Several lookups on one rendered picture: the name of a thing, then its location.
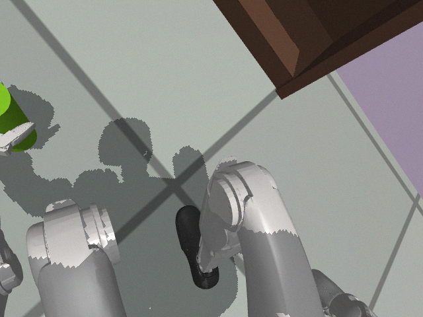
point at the left robot hand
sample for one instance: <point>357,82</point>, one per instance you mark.
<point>14,137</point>

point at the right robot arm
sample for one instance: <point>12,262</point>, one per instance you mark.
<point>347,305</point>

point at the right robot hand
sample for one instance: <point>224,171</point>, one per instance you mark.
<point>327,289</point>

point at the bottle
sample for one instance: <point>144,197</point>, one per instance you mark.
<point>12,116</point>

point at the bookshelf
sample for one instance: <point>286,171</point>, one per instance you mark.
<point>296,42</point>

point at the right robot foot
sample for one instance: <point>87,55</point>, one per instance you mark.
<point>188,231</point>

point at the left robot arm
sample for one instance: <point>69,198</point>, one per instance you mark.
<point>11,274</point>

